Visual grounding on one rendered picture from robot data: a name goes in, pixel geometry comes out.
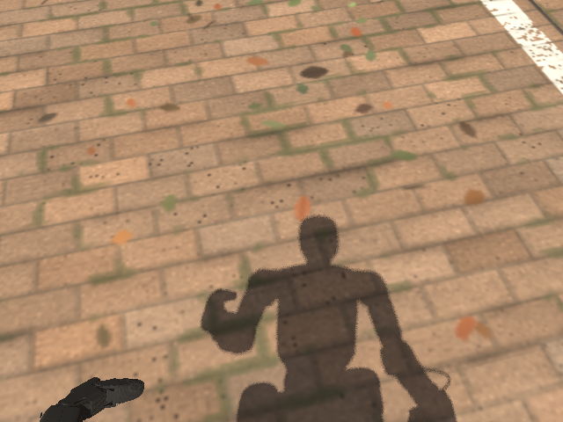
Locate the left robot hand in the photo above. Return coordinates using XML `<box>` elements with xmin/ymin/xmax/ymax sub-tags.
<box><xmin>40</xmin><ymin>377</ymin><xmax>144</xmax><ymax>422</ymax></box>

